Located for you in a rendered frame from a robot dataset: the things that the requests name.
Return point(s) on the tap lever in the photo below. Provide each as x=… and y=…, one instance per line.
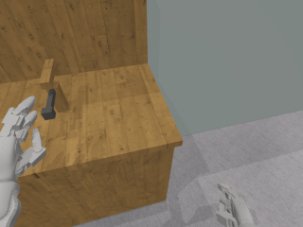
x=48, y=112

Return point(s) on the counter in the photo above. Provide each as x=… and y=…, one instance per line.
x=110, y=147

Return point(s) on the right robot hand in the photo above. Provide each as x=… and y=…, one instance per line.
x=237, y=211

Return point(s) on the left robot forearm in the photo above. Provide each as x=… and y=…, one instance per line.
x=10, y=205

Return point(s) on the left robot hand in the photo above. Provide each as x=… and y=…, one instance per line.
x=16, y=124

